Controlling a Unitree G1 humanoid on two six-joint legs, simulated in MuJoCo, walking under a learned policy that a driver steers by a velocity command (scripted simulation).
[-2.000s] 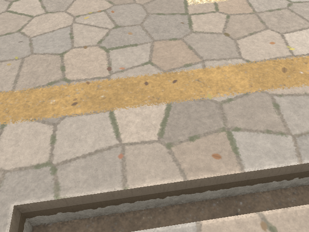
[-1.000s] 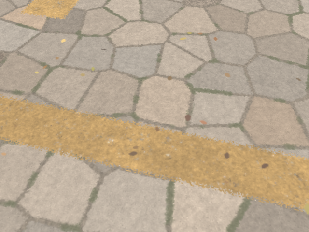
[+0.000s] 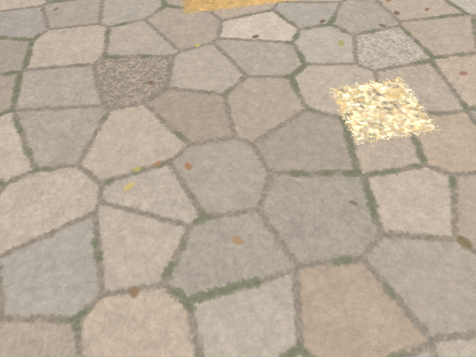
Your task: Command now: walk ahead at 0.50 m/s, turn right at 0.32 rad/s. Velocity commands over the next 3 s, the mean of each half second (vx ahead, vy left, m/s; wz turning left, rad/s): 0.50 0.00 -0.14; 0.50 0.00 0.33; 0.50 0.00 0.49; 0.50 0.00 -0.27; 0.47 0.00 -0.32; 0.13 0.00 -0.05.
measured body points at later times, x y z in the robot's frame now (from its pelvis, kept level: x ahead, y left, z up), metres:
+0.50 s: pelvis +0.28 +0.06 +0.00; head +0.30 +0.08 +0.45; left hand +0.39 +0.32 -0.13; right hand +0.30 -0.21 -0.12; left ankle +0.30 +0.13 -0.74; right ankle +0.28 -0.07 -0.66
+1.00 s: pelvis +0.53 +0.01 +0.00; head +0.55 +0.00 +0.45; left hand +0.59 +0.29 -0.11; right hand +0.63 -0.25 -0.14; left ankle +0.48 +0.14 -0.66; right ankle +0.56 -0.07 -0.74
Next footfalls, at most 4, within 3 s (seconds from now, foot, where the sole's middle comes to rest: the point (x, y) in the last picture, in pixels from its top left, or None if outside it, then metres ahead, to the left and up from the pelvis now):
0.28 left None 0.34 0.13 -0.78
0.80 right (287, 316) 0.60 -0.07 -0.78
1.34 left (198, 253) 0.80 0.20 -0.78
1.94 right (212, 173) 1.13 0.18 -0.78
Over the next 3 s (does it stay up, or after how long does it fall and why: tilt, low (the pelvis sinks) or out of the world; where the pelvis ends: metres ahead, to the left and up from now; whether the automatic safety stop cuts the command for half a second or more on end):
stays up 1.37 0.28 0.00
